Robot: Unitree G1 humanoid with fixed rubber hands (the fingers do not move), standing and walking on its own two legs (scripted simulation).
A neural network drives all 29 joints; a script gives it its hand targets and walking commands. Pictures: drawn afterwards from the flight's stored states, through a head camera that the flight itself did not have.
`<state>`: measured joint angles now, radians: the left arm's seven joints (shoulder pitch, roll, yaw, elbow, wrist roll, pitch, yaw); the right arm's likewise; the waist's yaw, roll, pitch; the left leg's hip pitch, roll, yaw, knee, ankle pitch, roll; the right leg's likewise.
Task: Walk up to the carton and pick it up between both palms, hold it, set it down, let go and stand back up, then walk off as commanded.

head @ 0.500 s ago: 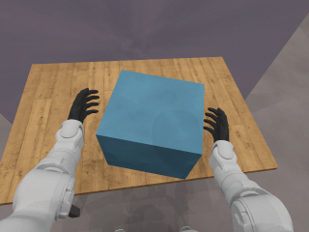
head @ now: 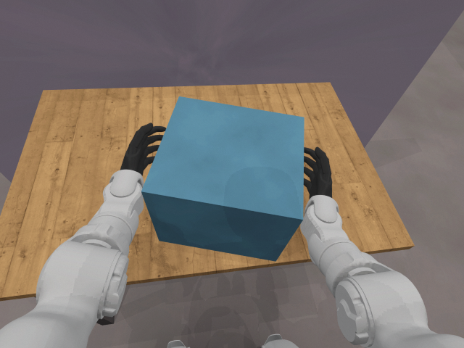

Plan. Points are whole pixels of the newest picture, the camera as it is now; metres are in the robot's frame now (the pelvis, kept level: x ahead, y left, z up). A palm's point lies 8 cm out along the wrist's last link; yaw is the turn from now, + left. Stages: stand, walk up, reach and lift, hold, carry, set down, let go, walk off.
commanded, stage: reach and lift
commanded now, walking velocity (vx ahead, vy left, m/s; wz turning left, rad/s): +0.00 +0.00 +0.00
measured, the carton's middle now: (228, 181) +0.43 -0.02 +0.00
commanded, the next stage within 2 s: none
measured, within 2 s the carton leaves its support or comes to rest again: leaves its support in 1.92 s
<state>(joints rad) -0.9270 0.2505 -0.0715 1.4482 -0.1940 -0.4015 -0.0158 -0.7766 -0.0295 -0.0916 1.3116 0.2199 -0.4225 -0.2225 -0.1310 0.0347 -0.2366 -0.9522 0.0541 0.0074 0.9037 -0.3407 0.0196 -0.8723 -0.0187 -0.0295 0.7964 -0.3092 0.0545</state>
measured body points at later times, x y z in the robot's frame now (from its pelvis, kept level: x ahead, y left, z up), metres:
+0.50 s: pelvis +0.02 +0.00 +0.02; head +0.10 +0.03 +0.46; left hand +0.46 +0.14 +0.03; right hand +0.38 -0.18 +0.02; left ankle +0.04 +0.10 -0.69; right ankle +0.03 -0.16 -0.69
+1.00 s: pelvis +0.03 -0.02 +0.04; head +0.14 +0.01 +0.47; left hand +0.46 +0.14 +0.03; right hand +0.38 -0.18 +0.01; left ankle +0.04 +0.10 -0.69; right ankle +0.03 -0.16 -0.69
